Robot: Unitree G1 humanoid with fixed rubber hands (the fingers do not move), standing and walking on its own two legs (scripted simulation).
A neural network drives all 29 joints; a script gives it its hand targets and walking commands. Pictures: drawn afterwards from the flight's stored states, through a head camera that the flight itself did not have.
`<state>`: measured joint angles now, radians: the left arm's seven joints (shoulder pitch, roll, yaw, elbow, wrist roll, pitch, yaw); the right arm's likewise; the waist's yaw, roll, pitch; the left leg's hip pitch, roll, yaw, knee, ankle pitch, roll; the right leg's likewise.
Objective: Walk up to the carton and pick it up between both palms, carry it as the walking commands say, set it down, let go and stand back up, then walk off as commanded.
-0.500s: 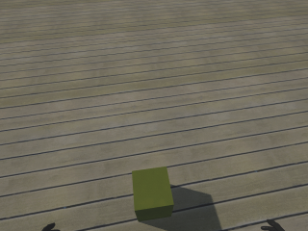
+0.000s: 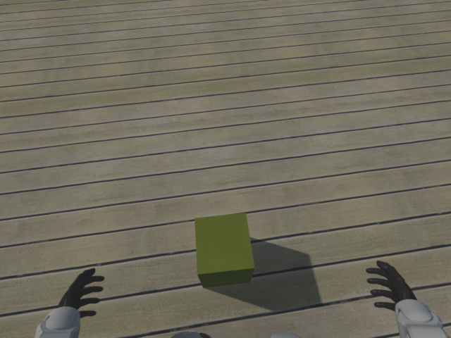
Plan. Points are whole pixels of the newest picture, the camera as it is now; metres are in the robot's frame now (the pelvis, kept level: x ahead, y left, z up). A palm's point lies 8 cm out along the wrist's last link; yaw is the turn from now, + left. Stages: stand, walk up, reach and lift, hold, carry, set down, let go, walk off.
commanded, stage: reach and lift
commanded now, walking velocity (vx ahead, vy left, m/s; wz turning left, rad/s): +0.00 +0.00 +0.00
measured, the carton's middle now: (223, 251) +0.44 +0.02 -0.65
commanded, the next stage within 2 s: none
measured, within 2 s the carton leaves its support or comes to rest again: neither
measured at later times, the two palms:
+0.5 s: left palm (103, 269) +0.26 +0.27 -0.14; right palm (352, 260) +0.26 -0.26 -0.13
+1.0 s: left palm (139, 224) +0.38 +0.23 -0.19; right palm (307, 214) +0.39 -0.20 -0.18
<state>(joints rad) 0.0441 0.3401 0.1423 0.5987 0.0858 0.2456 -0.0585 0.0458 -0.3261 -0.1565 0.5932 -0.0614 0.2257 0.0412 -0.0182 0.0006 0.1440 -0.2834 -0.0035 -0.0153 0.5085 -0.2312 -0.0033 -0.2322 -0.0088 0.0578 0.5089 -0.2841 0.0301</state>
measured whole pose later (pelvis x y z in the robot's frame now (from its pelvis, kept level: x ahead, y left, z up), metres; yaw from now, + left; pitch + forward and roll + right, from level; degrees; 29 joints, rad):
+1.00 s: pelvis -0.05 +0.00 -0.09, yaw +0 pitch +35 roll -1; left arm -0.85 0.24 0.27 0.79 0.05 0.19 0.01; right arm -0.84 -0.22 -0.26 0.78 -0.02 0.19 -0.02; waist 0.02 -0.02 -0.01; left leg -1.32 0.00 -0.03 0.97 -0.27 -0.01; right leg -1.27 0.02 0.05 1.00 -0.34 0.04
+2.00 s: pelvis -0.09 +0.00 -0.27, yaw -2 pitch +50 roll -2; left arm -1.29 0.31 0.28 0.91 -0.04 0.15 0.08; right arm -1.28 -0.28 -0.21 0.88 0.07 0.16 -0.12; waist 0.03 -0.01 0.03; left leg -2.10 -0.01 -0.05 1.67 -0.44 -0.03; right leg -2.05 0.04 0.04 1.70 -0.53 0.05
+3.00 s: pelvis -0.10 -0.01 -0.40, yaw -1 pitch +38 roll +1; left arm -1.53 0.41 0.16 1.21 -0.18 0.04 0.08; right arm -1.52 -0.34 -0.07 1.13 0.19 0.08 -0.12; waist 0.03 -0.02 0.37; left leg -2.29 0.00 -0.04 2.15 -0.53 -0.05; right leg -2.24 0.08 0.06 2.21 -0.63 0.06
